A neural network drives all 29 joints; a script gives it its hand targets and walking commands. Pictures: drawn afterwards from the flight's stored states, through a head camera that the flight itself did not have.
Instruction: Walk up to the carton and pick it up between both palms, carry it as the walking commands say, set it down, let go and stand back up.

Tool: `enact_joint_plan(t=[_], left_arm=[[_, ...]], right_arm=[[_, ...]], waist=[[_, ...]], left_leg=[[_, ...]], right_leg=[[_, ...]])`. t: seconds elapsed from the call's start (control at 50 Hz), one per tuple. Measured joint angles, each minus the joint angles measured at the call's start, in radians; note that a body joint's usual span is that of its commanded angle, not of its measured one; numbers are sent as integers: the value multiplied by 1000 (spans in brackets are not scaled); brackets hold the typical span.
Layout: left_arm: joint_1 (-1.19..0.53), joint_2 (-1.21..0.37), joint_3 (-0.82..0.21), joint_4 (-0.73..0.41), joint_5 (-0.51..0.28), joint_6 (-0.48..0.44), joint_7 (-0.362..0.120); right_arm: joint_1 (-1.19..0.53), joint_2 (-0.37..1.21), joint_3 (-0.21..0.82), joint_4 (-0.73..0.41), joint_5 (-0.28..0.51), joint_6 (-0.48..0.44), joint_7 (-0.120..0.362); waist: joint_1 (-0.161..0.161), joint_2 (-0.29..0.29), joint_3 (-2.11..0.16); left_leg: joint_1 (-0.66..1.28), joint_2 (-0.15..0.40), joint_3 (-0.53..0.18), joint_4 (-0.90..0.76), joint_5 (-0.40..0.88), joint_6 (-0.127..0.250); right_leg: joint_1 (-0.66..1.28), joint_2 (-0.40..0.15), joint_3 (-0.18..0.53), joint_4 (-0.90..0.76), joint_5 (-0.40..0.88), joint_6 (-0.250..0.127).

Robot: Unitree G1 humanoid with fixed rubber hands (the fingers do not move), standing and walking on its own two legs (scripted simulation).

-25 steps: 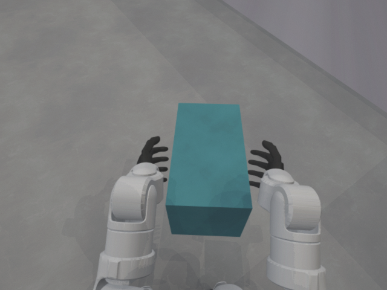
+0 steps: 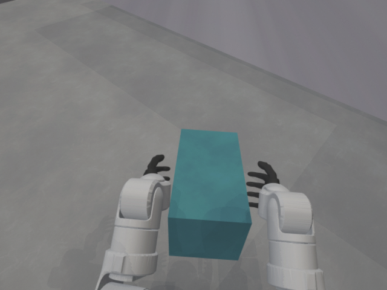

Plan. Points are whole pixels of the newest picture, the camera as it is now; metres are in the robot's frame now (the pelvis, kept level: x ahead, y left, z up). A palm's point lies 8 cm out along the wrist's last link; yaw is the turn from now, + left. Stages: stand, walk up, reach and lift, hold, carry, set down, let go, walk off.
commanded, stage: carry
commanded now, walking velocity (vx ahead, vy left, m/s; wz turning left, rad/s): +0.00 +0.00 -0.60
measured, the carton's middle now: (206, 187) +0.37 -0.01 -0.04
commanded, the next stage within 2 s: none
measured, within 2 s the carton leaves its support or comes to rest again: neither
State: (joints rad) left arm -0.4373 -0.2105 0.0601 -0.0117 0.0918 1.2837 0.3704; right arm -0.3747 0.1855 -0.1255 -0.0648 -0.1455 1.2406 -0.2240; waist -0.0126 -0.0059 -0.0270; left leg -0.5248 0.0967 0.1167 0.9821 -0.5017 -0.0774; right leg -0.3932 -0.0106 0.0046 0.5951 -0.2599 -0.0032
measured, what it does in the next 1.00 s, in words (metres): walks backwards, turning right: left foot, then right foot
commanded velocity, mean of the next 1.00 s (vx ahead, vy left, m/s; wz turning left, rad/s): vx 0.00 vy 0.00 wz -0.53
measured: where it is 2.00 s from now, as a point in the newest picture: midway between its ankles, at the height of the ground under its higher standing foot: outside the picture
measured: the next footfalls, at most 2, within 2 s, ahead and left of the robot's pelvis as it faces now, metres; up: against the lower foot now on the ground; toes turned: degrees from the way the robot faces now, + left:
left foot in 0.16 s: +0.03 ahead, +0.13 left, +0.00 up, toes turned +2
right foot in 0.46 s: -0.07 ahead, -0.12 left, +0.00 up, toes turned -21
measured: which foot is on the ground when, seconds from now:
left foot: up 0.00-0.14, down 0.16-0.48, up 0.50-0.76, down 0.78-1.00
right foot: down 0.00-0.18, up 0.20-0.44, down 0.46-0.78, up 0.80-1.00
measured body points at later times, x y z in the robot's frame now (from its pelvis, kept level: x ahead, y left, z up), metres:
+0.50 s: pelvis -0.08 +0.00 -0.01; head -0.06 +0.00 +0.44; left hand +0.26 +0.05 +0.08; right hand +0.22 -0.18 +0.07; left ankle -0.01 +0.13 -0.72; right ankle -0.11 -0.11 -0.73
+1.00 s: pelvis -0.15 +0.05 +0.00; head -0.11 +0.04 +0.45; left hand +0.19 +0.00 +0.07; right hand +0.07 -0.21 +0.07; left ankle -0.05 +0.12 -0.73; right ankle -0.23 -0.06 -0.69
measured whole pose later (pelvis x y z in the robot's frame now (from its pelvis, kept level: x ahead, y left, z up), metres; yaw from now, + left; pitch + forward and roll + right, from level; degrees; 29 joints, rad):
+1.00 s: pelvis -0.15 +0.05 +0.00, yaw -34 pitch +4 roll -2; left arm -0.39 -0.19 0.11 -0.19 0.10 1.27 0.34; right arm -0.42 0.21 -0.08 -0.09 -0.12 1.23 -0.21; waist 0.05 -0.02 0.00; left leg -0.41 0.15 0.21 0.58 -0.23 0.01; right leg -0.49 -0.04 -0.07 0.88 -0.41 0.02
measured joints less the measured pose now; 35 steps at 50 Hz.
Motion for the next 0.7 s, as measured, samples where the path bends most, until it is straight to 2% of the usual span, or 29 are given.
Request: enact_joint_plan(t=[0.04,0.08,0.14,0.18,0.2,0.24,0.28,0.32,0.4,0.46,0.48,0.5,0.54,0.56,0.64,0.7], left_arm=[[-21,-8,9,-22,21,-9,-20],[-33,-13,26,-53,50,-26,-66],[-30,-13,39,-95,78,-47,-107],[-15,-6,42,-119,86,-52,-114],[2,1,45,-127,85,-53,-115],[44,18,51,-142,74,-47,-118],[72,28,58,-155,62,-29,-116],[78,30,57,-170,39,-15,-90],[57,23,39,-202,-15,-10,0],[33,14,31,-179,-28,-17,35],[29,11,25,-154,-30,-23,38],[25,10,20,-125,-31,-24,39],[16,6,9,-64,-25,-17,35],[11,4,7,-43,-21,-14,31],[-24,-9,17,-25,10,-10,6],[-44,-17,34,-50,51,-27,-52]], right_arm=[[-6,3,-2,-41,35,-1,-48],[-24,9,-4,-78,66,-4,-94],[-56,23,-10,-103,89,-9,-127],[-70,29,-4,-89,90,-18,-121],[-74,31,3,-73,87,-21,-112],[-80,34,14,-31,81,-18,-81],[-76,32,23,-1,65,-13,-33],[-59,25,36,-4,49,-15,5],[-52,22,58,-43,9,-21,17],[-70,29,45,-33,-31,-26,15],[-70,29,33,-20,-41,-30,17],[-62,26,23,-5,-46,-33,21],[-33,14,10,15,-38,-28,26],[-24,10,5,17,-31,-21,25],[-23,9,-15,-14,8,-6,-8],[-30,12,-17,-60,50,-11,-58]], waist=[[-34,-8,31],[-59,-20,54],[-81,-35,61],[-84,-74,57],[-73,-85,56],[-40,-57,51],[-6,-23,46],[31,-7,39],[92,-7,23],[118,-9,-1],[116,16,-5],[109,26,-12],[90,4,-22],[76,-8,-20],[-2,-19,22],[-49,-28,50]], left_leg=[[2,-13,-7,-40,33,-3],[20,-22,-14,-103,56,-4],[81,-33,-17,-256,115,1],[113,-51,11,-342,198,50],[115,-50,28,-347,209,74],[123,-14,53,-349,210,96],[137,20,70,-364,214,96],[144,41,82,-381,228,89],[128,71,105,-370,238,70],[100,100,123,-311,218,49],[88,125,112,-282,209,43],[71,123,86,-235,145,37],[39,68,36,-127,1,21],[26,44,23,-80,-23,16],[1,-8,-2,-38,20,10],[16,-25,-13,-101,54,9]], right_leg=[[-20,10,20,-5,23,2],[-44,23,42,-3,41,5],[-88,45,72,13,60,16],[-124,35,88,59,58,20],[-147,29,70,118,-20,22],[-183,27,-3,264,-170,33],[-178,13,-57,335,-195,38],[-154,-4,-75,346,-173,39],[-55,-27,-82,217,-147,37],[43,-22,-87,24,-56,28],[44,1,-91,18,-47,14],[37,11,-88,27,-52,2],[20,1,-61,38,-58,-12],[15,-3,-45,31,-50,-14],[-7,6,4,-1,7,-6],[-38,24,36,-1,37,1]])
